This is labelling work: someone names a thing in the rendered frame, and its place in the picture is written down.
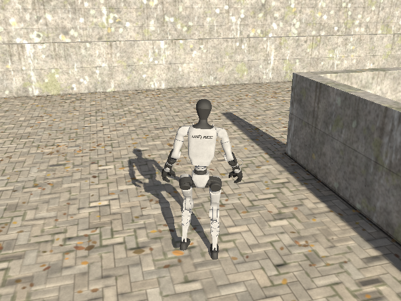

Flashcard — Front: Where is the robot right hand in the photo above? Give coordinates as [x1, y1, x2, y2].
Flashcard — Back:
[229, 171, 243, 183]

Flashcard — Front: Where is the right robot forearm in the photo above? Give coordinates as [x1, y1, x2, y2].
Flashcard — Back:
[228, 152, 241, 173]

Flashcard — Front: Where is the robot left hand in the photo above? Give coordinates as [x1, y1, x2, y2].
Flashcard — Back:
[161, 168, 175, 182]

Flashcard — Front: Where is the robot right upper arm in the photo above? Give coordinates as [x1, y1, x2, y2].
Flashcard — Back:
[216, 127, 234, 162]

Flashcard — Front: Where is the left robot thigh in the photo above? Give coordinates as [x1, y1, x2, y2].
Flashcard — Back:
[179, 174, 194, 210]

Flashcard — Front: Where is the robot left upper arm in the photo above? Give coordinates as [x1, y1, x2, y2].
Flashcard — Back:
[171, 125, 190, 159]

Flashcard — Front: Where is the left robot forearm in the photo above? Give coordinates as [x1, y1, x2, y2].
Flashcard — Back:
[164, 149, 176, 172]

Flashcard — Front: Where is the robot torso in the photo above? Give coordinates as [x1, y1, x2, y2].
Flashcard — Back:
[188, 123, 217, 188]

